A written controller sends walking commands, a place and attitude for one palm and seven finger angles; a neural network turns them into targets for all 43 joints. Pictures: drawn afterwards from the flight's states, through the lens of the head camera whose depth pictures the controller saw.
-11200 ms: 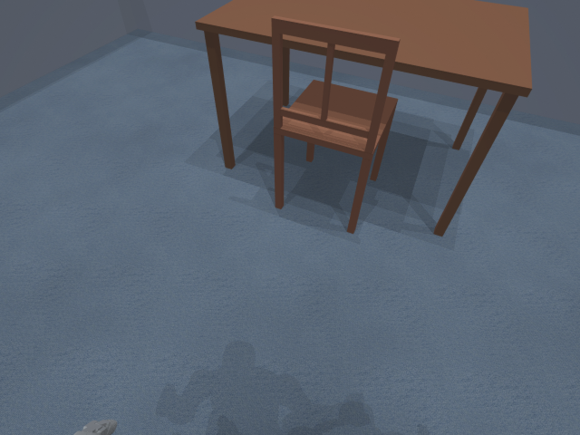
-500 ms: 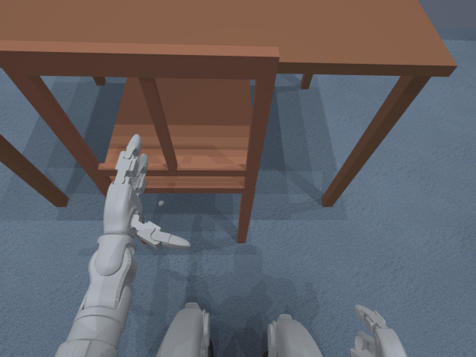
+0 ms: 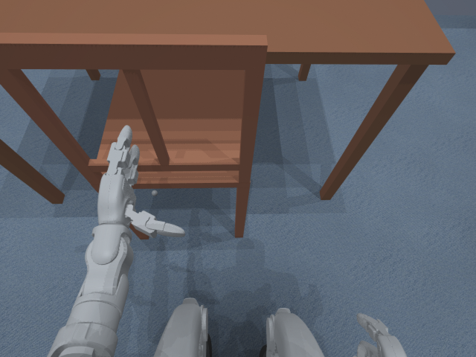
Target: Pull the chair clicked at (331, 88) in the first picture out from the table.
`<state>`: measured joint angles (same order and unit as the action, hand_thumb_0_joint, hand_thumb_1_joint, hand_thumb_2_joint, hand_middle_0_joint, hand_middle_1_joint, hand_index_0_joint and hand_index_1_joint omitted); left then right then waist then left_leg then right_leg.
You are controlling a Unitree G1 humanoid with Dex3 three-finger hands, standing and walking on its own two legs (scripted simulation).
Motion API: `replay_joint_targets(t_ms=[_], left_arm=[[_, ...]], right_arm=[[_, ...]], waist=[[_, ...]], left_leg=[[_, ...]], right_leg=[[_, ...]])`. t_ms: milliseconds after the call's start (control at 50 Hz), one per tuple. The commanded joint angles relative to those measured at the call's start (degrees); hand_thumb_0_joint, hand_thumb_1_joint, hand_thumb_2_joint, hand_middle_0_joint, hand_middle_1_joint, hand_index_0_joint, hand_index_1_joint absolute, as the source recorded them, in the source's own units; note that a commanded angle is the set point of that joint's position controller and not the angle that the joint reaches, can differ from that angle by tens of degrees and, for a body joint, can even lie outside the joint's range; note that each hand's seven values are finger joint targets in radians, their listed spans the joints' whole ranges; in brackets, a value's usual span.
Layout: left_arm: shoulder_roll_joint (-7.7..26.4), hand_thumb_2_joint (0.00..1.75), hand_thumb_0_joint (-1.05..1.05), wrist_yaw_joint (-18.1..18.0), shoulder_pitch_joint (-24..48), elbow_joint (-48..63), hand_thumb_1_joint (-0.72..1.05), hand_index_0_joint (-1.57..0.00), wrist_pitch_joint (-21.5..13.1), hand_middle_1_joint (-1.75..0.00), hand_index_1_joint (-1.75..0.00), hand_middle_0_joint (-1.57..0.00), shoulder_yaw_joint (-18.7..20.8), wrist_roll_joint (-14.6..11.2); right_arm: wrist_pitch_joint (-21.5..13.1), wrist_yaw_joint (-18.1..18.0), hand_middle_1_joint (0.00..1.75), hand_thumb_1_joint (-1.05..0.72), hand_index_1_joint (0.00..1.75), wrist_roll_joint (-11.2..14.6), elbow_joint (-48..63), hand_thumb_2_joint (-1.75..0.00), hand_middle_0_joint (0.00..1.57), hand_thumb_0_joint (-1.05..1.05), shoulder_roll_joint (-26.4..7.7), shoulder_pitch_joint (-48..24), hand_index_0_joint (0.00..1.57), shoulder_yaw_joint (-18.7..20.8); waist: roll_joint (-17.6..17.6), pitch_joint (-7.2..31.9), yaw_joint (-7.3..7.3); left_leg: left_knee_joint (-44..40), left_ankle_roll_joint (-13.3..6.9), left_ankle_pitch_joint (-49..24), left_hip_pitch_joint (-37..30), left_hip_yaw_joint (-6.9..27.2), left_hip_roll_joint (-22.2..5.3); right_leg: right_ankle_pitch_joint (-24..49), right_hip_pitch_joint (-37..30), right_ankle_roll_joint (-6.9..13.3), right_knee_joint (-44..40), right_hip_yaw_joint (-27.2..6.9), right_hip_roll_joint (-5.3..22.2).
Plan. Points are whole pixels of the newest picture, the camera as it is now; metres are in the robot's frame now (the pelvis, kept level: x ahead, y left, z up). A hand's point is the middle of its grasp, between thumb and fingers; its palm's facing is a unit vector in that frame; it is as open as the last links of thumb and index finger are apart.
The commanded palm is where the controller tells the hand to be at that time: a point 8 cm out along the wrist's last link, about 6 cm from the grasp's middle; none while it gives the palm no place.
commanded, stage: aim the fingers beside a spindle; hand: left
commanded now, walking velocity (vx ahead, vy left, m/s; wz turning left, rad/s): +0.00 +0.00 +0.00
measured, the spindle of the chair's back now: (151, 123) +0.52 +0.17 +0.02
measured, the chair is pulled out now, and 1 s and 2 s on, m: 0.00 0.00 0.00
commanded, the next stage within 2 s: push the fingers through the gap in 0.26 s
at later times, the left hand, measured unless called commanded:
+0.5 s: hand (152, 194) +0.37 +0.15 +0.02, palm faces +0.04 -1.00 -0.03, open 16.9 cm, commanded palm +0.36 +0.20 +0.03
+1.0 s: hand (154, 165) +0.43 +0.15 +0.02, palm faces +0.05 -1.00 -0.02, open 16.9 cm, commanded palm +0.40 +0.20 +0.03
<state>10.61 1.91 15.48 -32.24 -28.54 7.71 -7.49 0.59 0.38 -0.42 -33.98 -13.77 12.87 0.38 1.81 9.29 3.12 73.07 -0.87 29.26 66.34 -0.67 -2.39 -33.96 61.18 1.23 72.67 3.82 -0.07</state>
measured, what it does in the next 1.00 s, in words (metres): stands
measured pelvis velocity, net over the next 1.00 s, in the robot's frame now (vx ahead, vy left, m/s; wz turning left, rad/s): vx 0.00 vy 0.01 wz -0.01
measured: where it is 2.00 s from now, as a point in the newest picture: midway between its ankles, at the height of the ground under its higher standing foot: outside the picture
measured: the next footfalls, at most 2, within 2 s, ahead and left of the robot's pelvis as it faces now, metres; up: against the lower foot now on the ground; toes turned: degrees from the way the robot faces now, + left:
none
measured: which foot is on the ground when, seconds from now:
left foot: down 0.00-1.00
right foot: down 0.00-1.00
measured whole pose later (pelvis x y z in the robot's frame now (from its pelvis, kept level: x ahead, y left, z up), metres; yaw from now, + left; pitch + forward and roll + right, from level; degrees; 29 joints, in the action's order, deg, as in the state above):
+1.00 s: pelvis +0.00 +0.01 +0.00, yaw -1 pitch +24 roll -3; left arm 12.9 2.3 28.4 -44.4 -29.0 12.1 -6.5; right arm 1.3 0.8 -0.9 -36.1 -13.9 15.1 0.4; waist 2.1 9.5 5.3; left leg 73.7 -1.7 29.2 68.7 -0.9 -2.5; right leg -33.2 63.2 0.4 72.4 3.5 -0.3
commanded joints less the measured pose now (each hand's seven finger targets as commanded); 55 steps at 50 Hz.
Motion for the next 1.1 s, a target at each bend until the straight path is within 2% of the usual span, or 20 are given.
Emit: replay_joint_targets(t_ms=[0,100,120,160,200,240,280,360,440,500,520,560,660,700,720,780,820,860,940,1080], left_arm=[[4.89,0.30,0.00,1.62,12.96,11.89,-0.50,-0.06,-4.19,-0.08,-0.08,-0.06,-0.11,-0.86],[6.68,0.30,0.00,1.43,12.94,12.51,-0.50,-0.06,-3.49,-0.08,-0.08,-0.06,1.82,-1.21],[7.68,0.30,0.00,1.19,11.65,12.59,-0.50,-0.06,-3.72,-0.08,-0.08,-0.06,3.04,-1.05],[6.26,0.30,0.00,0.93,11.51,13.81,-0.50,-0.06,-4.03,-0.08,-0.08,-0.06,1.56,-0.94],[7.69,0.30,0.00,0.49,10.61,14.38,-0.50,-0.06,-4.36,-0.08,-0.08,-0.06,3.10,-0.82],[5.98,0.30,0.00,0.60,11.54,14.88,-0.50,-0.06,-4.62,-0.08,-0.08,-0.06,1.21,-0.75],[8.04,0.30,0.00,0.67,11.80,14.08,-0.50,-0.06,-4.75,-0.08,-0.08,-0.06,2.71,-0.67],[6.14,0.30,0.00,1.71,12.07,13.21,-0.50,-0.06,-4.38,-0.08,-0.08,-0.06,1.16,-1.23],[8.03,0.30,0.00,2.22,18.18,10.75,-0.50,-0.06,-4.27,-0.08,-0.08,-0.06,2.56,-1.25],[8.17,0.30,0.00,1.91,19.93,9.85,-0.50,-0.06,-4.50,-0.08,-0.08,-0.06,2.85,-1.01],[7.01,0.30,0.00,1.91,21.90,10.20,-0.50,-0.06,-4.45,-0.08,-0.08,-0.06,1.37,-1.04],[8.24,0.30,0.00,1.69,20.87,8.59,-0.50,-0.06,-4.04,-0.08,-0.08,-0.06,3.08,-1.11],[9.83,0.30,0.00,1.68,23.86,4.47,-0.50,-0.06,-3.25,-0.08,-0.08,-0.06,4.97,-0.84],[10.94,0.30,0.00,1.44,23.96,5.89,-0.50,-0.06,-3.87,-0.08,-0.08,-0.06,5.97,-0.42],[8.53,0.30,0.00,1.39,25.44,6.09,-0.50,-0.06,-3.97,-0.08,-0.08,-0.06,3.74,-0.42],[9.97,0.30,0.00,0.90,25.50,3.51,-0.50,-0.06,-3.98,-0.08,-0.08,-0.06,5.42,-0.38],[9.14,0.30,0.00,0.96,28.32,2.04,-0.50,-0.06,-4.00,-0.08,-0.08,-0.06,4.60,-0.04],[10.79,0.30,0.00,0.83,28.57,0.82,-0.50,-0.06,-4.28,-0.08,-0.08,-0.06,6.28,0.17],[10.23,0.30,0.00,0.38,32.39,-0.09,-0.50,-0.06,-5.07,-0.08,-0.08,-0.06,5.86,0.72],[12.41,0.30,0.00,0.61,36.92,-5.50,-0.50,-0.06,-5.26,-0.08,-0.08,-0.06,7.58,1.27]], right_arm=[[-2.34,-0.61,0.30,-0.90,0.30,0.12,6.21,-0.90,0.20,0.00,-8.11,2.21,0.20,3.06],[-2.03,-0.66,0.30,-0.90,0.30,0.12,5.98,-0.90,0.20,0.00,-8.26,2.21,0.20,3.20],[-2.00,-0.68,0.30,-0.90,0.30,0.11,6.16,-0.90,0.20,0.00,-8.23,2.25,0.20,3.24],[-2.01,-0.50,0.30,-0.90,0.30,0.09,6.60,-0.90,0.20,0.00,-7.91,1.78,0.20,3.12],[-1.96,-0.45,0.30,-0.90,0.30,0.00,6.67,-0.90,0.20,0.00,-8.00,1.77,0.20,3.16],[-1.99,-0.45,0.30,-0.90,0.30,0.01,6.88,-0.90,0.20,0.00,-7.80,1.54,0.20,3.10],[-2.06,-0.66,0.30,-0.90,0.30,0.10,6.53,-0.90,0.20,0.00,-8.18,1.58,0.20,3.08],[-2.25,-0.75,0.30,-0.90,0.30,0.16,6.42,-0.90,0.20,0.00,-8.04,1.49,0.20,2.99],[-2.55,-1.23,0.30,-0.90,0.30,0.20,5.40,-0.90,0.20,0.00,-8.37,1.80,0.20,2.86],[-2.80,-1.31,0.30,-0.90,0.30,0.09,4.98,-0.90,0.20,0.00,-8.55,2.32,0.20,2.93],[-2.84,-1.26,0.30,-0.90,0.30,0.01,4.89,-0.90,0.20,0.00,-8.47,2.43,0.20,2.88],[-2.71,-1.11,0.30,-0.90,0.30,-0.04,4.60,-0.90,0.20,0.00,-8.69,2.95,0.20,2.98],[-1.95,-0.89,0.30,-0.90,0.30,-0.04,4.40,-0.90,0.20,0.00,-8.69,3.58,0.20,2.82],[-1.88,-0.79,0.30,-0.90,0.30,-0.11,4.78,-0.90,0.20,0.00,-8.78,4.04,0.20,2.97],[-1.86,-0.60,0.30,-0.90,0.30,-0.17,4.58,-0.90,0.20,0.00,-8.53,4.11,0.20,2.99],[-1.60,-0.44,0.30,-0.90,0.30,-0.37,3.95,-0.90,0.20,0.00,-8.97,5.26,0.20,3.15],[-1.33,-0.32,0.30,-0.90,0.30,-0.31,3.48,-0.90,0.20,0.00,-8.91,5.50,0.20,3.15],[-1.12,-0.34,0.30,-0.90,0.30,-0.41,3.48,-0.90,0.20,0.00,-9.13,5.85,0.20,3.19],[-0.83,-0.17,0.30,-0.90,0.30,-0.65,2.76,-0.90,0.20,0.00,-9.15,6.62,0.20,3.32],[0.11,0.05,0.30,-0.90,0.30,-0.95,2.16,-0.90,0.20,0.00,-9.44,8.02,0.20,3.07]], waist=[[0.30,23.56,1.07],[-1.02,23.29,1.14],[-1.54,23.76,0.34],[-0.25,23.35,0.44],[-0.47,23.93,0.12],[-1.16,23.23,0.96],[-1.29,22.28,0.99],[-0.86,22.16,1.27],[-0.98,21.19,2.06],[1.40,23.29,1.72],[1.75,23.79,2.30],[0.80,25.02,1.71],[-0.15,23.80,2.15],[2.38,26.39,1.20],[3.03,26.27,2.17],[0.59,25.54,2.53],[1.06,24.07,3.33],[0.49,24.68,2.67],[3.01,25.79,3.32],[2.18,25.51,4.26]], left_leg=[[-7.71,-0.42,-14.70,-20.22,2.32,1.68],[-7.29,-0.61,-15.59,-19.29,2.20,1.68],[-7.44,-0.50,-15.92,-19.10,2.20,1.72],[-7.74,-0.46,-15.62,-19.59,2.02,1.80],[-7.73,-0.47,-16.23,-20.05,2.17,1.73],[-7.59,-0.61,-15.42,-19.47,1.94,1.78],[-7.57,-0.65,-13.92,-18.57,2.14,1.70],[-7.51,-0.59,-13.74,-18.84,1.97,1.81],[-6.95,-0.61,-11.51,-17.25,2.27,1.83],[-7.29,-0.35,-13.28,-20.50,2.93,1.67],[-7.17,-0.36,-14.02,-21.05,3.04,1.64],[-7.30,-0.25,-15.04,-21.29,3.19,1.58],[-7.02,-0.43,-13.68,-18.17,2.62,1.75],[-7.47,-0.07,-16.40,-21.08,2.99,1.59],[-7.40,-0.04,-17.30,-22.65,3.06,1.49],[-7.29,-0.11,-17.41,-21.68,3.49,1.26],[-7.37,-0.11,-16.23,-21.05,3.36,1.25],[-7.50,-0.11,-15.44,-20.21,3.21,1.45],[-7.59,0.27,-16.91,-23.71,4.03,1.03],[-7.10,-0.10,-16.68,-21.35,3.90,1.26]], right_leg=[[18.12,-8.68,0.26,-11.00,-2.72,-0.80],[19.66,-9.25,0.02,-10.84,-2.83,-0.74],[20.08,-10.16,0.09,-10.60,-2.97,-0.78],[19.70,-9.90,0.12,-10.85,-2.91,-0.73],[20.07,-10.12,0.17,-10.56,-2.83,-0.86],[19.82,-10.09,-0.05,-10.97,-3.03,-0.80],[18.12,-9.54,0.07,-11.05,-3.14,-0.96],[18.10,-9.41,0.02,-11.49,-3.25,-0.85],[15.41,-7.71,0.00,-11.45,-3.35,-0.90],[15.56,-6.03,0.35,-10.94,-2.71,-1.03],[16.22,-5.88,0.30,-10.78,-2.59,-0.97],[17.08,-6.83,0.35,-10.67,-2.35,-1.11],[16.85,-7.43,0.10,-10.90,-2.87,-1.15],[18.21,-7.09,0.45,-9.96,-2.42,-1.21],[18.64,-5.95,0.38,-10.17,-2.21,-1.18],[18.53,-5.78,0.33,-10.07,-1.95,-1.56],[17.58,-4.73,0.25,-10.35,-1.83,-1.43],[17.02,-5.76,0.30,-10.49,-2.19,-1.47],[16.45,-2.76,0.52,-10.08,-1.46,-1.64],[16.84,-3.42,0.46,-9.90,-1.67,-1.77]])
